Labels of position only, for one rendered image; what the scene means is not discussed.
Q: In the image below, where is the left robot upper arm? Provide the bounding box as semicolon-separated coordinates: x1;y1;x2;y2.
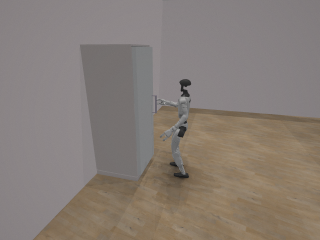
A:
179;97;189;120

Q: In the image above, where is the left robot hand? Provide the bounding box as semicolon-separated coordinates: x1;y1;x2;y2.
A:
160;129;173;141

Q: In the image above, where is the humanoid robot torso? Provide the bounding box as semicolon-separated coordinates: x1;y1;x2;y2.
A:
177;95;191;131

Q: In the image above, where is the humanoid robot head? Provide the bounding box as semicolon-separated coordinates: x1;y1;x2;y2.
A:
179;79;191;97

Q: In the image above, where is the fridge door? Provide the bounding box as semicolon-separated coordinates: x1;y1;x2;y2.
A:
131;46;154;175

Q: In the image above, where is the right robot forearm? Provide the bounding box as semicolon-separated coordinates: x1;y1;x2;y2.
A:
165;100;178;108

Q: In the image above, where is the right robot hand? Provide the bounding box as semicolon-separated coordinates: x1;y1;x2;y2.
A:
157;98;166;105

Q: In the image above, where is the left robot forearm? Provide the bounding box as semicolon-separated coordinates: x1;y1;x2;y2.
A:
170;115;187;132

